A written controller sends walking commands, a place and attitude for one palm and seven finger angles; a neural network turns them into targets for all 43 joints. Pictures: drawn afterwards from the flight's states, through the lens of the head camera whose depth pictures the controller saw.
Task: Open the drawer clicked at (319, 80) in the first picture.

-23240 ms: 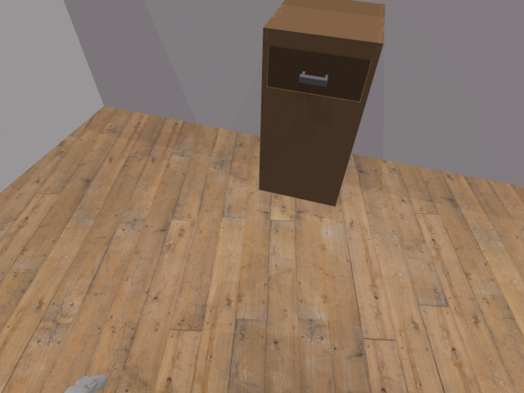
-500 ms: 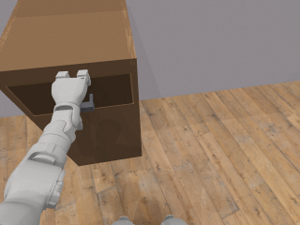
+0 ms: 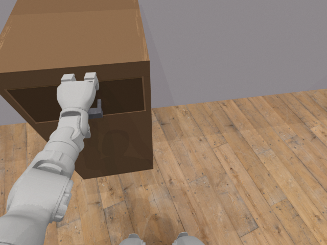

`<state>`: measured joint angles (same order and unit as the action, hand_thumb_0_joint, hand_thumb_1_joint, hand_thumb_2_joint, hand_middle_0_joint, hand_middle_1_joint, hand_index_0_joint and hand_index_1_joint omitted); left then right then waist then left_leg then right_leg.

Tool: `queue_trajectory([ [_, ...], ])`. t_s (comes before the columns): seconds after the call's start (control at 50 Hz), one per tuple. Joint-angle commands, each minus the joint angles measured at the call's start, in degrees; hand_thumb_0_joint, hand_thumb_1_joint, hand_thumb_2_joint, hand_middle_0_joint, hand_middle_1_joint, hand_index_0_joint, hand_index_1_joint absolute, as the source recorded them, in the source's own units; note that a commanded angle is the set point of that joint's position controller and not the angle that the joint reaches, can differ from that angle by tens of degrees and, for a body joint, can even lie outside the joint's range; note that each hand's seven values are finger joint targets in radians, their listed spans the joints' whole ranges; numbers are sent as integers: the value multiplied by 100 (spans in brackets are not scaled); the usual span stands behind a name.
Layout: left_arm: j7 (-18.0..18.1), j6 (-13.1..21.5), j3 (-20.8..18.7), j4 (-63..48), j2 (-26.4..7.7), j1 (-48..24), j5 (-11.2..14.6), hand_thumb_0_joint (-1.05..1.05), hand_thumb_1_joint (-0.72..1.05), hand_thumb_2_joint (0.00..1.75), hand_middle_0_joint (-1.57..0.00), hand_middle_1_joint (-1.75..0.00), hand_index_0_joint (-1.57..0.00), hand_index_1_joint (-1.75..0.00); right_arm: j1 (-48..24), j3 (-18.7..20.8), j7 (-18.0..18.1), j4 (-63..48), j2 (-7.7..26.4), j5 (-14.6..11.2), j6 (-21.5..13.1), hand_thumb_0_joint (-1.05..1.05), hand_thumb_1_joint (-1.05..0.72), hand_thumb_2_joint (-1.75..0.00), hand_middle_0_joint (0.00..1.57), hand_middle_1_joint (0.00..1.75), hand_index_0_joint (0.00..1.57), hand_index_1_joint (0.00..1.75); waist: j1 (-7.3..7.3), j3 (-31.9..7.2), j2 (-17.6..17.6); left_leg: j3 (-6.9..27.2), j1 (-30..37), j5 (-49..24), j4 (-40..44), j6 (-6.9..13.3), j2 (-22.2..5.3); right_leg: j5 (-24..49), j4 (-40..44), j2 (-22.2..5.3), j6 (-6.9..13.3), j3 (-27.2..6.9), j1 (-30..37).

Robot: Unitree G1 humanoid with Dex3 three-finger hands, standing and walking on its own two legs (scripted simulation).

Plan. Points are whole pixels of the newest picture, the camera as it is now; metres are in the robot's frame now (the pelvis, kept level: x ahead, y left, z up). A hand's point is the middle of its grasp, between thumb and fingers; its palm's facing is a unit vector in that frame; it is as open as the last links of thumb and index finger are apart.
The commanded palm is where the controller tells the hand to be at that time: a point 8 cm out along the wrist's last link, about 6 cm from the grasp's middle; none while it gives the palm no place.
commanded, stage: lower the fingers behind the handle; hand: left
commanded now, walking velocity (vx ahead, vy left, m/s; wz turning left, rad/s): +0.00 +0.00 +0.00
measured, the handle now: (84, 109) +0.52 +0.22 -0.03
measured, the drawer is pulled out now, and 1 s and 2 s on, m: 0.00 0.00 0.00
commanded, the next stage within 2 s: lift the fingers back up to retry in 1.32 s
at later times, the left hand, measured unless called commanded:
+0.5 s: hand (84, 106) +0.48 +0.20 +0.03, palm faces +0.07 +0.02 -1.00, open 13.6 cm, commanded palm +0.46 +0.24 +0.01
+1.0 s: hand (84, 106) +0.48 +0.20 +0.03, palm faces +0.11 +0.04 -0.99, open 13.6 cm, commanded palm +0.47 +0.24 -0.02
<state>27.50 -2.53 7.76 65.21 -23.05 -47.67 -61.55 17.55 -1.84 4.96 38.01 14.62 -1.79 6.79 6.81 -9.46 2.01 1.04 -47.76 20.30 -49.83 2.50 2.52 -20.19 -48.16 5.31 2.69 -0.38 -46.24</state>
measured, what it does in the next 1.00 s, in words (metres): stands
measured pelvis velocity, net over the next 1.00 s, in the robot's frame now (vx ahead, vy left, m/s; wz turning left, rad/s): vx -0.03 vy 0.01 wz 0.01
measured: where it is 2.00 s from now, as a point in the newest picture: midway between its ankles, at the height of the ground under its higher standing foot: outside the picture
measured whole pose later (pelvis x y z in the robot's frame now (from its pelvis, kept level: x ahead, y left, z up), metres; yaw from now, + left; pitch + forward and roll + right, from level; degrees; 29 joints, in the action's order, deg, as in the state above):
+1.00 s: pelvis -0.03 +0.01 -0.03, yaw +1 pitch +22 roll -2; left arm 25.2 -9.6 12.7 62.7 -23.1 -55.0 -60.8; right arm 13.6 -4.0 7.4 37.6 13.7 -1.9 6.1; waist 8.0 -10.4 1.2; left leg 0.8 -59.6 20.8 -58.8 3.5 3.7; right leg -21.3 -57.4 4.1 1.5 0.5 -57.8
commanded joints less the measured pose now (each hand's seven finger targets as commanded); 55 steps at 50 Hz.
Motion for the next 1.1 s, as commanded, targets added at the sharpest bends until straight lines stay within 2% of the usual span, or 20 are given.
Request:
queue_trajectory([
  [0.0,-210,-585,-558,202,-2135,-1920,94,0,-50,30,-30,-120,-30,-120,443,295,64,-456,911,-2,-117,0,-90,-90,20,30,20,30,79,-1033,-457,-156,90,459,525,70,62,-603,1050,-303,-154,-317,890],
  [0.02,-209,-614,-547,302,-2090,-1861,84,0,-50,30,-30,-120,-30,-120,468,298,62,-450,918,10,-121,0,-90,-90,20,30,20,30,93,-1040,-566,-146,104,450,502,78,56,-594,1029,-289,-150,-289,839],
  [0.04,-217,-624,-509,278,-1998,-1915,127,0,-50,30,-30,-120,-30,-120,449,304,48,-456,908,16,-121,0,-90,-90,20,30,20,30,93,-1077,-473,-151,95,443,476,78,71,-556,1024,-284,-139,-296,839],
  [0.1,-218,-697,-555,353,-2173,-1927,91,0,-50,30,-30,-120,-30,-120,467,277,70,-460,930,18,-125,0,-90,-90,20,30,20,30,100,-1186,-569,-170,-25,497,401,81,71,-660,1002,-309,-167,-349,863],
  [0.14,-264,-732,-515,374,-2119,-1925,110,0,-50,30,-30,-120,-30,-120,447,273,66,-474,914,16,-107,0,-90,-90,20,30,20,30,70,-1216,-524,-156,-56,471,379,67,79,-600,958,-300,-141,-327,886],
  [0.18,-294,-740,-488,403,-2131,-1944,95,0,-50,30,-30,-120,-30,-120,462,258,81,-483,927,9,-117,0,-90,-90,20,30,20,30,113,-1142,-591,-159,-131,593,361,73,77,-820,968,-309,-166,-324,778],
  [0.26,-371,-731,-458,422,-2078,-1808,106,0,-50,30,-30,-120,-30,-120,412,244,90,-536,912,13,-115,0,-90,-90,20,30,20,30,64,-1145,-572,-169,-248,643,289,77,101,-922,944,-312,-162,-350,748],
  [0.3,-389,-727,-410,399,-2063,-1869,89,0,-50,30,-30,-120,-30,-120,359,242,119,-545,922,10,-135,0,-90,-90,20,30,20,30,118,-1035,-601,-167,-297,757,274,79,96,-1136,964,-318,-165,-353,588],
  [0.42,-418,-691,-394,322,-2103,-1873,93,0,-50,30,-30,-120,-30,-120,296,223,150,-550,917,11,-215,0,-90,-90,20,30,20,30,88,-1089,-513,-147,-389,858,169,79,96,-1332,834,-318,-146,-326,370],
  [0.44,-423,-701,-326,276,-2009,-2011,114,0,-50,30,-30,-120,-30,-120,324,237,146,-539,896,13,-226,0,-90,-90,20,30,20,30,139,-1099,-548,-128,-392,858,156,83,99,-1291,801,-300,-137,-300,331],
  [0.48,-415,-728,-337,278,-2073,-1962,123,0,-50,30,-30,-120,-30,-120,270,213,167,-555,914,1,-253,0,-90,-90,20,30,20,30,123,-1072,-616,-137,-437,911,144,88,103,-1458,816,-310,-158,-314,273],
  [0.54,-416,-769,-316,250,-2056,-2045,146,0,-50,30,-30,-120,-30,-120,261,214,178,-529,910,6,-260,0,-90,-90,20,30,20,30,120,-1224,-559,-116,-458,877,85,79,104,-1354,717,-311,-135,-301,266],
  [0.64,-423,-879,-219,196,-1957,-2133,171,0,-50,30,-30,-120,-30,-120,185,197,204,-513,896,-4,-261,0,-90,-90,20,30,20,30,168,-1220,-562,-88,-438,907,65,81,98,-1388,648,-298,-136,-242,80],
  [0.66,-425,-901,-253,254,-2036,-2058,136,0,-50,30,-30,-120,-30,-120,182,169,219,-503,911,-7,-250,0,-90,-90,20,30,20,30,133,-1226,-557,-75,-430,903,85,79,91,-1395,610,-298,-137,-217,43],
  [0.78,-492,-1037,-73,166,-1779,-2139,145,0,-50,30,-30,-120,-30,-120,77,150,255,-519,876,-9,-224,0,-90,-90,20,30,20,30,185,-1214,-487,-43,-411,913,52,75,95,-1372,514,-277,-133,-138,-170],
  [0.84,-532,-1079,-64,105,-1791,-2200,167,0,-50,30,-30,-120,-30,-120,28,140,284,-513,867,-8,-201,0,-90,-90,20,30,20,30,172,-1306,-549,-7,-425,911,26,67,93,-1364,449,-276,-107,-113,-171],
  [0.88,-559,-1112,-2,103,-1745,-2149,141,0,-50,30,-30,-120,-30,-120,-7,118,303,-517,858,-18,-192,0,-90,-90,20,30,20,30,159,-1282,-442,-15,-421,940,20,65,97,-1425,416,-276,-116,-103,-263],
  [0.9,-573,-1138,-44,123,-1809,-2112,137,0,-50,30,-30,-120,-30,-120,-56,108,322,-517,875,-25,-179,0,-90,-90,20,30,20,30,159,-1271,-546,-9,-418,959,20,67,86,-1478,423,-280,-117,-106,-292],
  [0.96,-616,-1165,32,72,-1698,-2219,134,0,-50,30,-30,-120,-30,-120,-23,115,333,-509,868,-10,-162,0,-90,-90,20,30,20,30,204,-1358,-346,17,-358,947,-16,66,75,-1364,315,-266,-104,-68,-408],
  [1.08,-696,-1221,-2,30,-1782,-2166,213,0,-50,30,-30,-120,-30,-120,-56,81,382,-533,854,-31,-112,0,-90,-90,20,30,20,30,178,-1348,-476,8,-393,992,3,58,69,-1482,352,-274,-117,-74,-313],
])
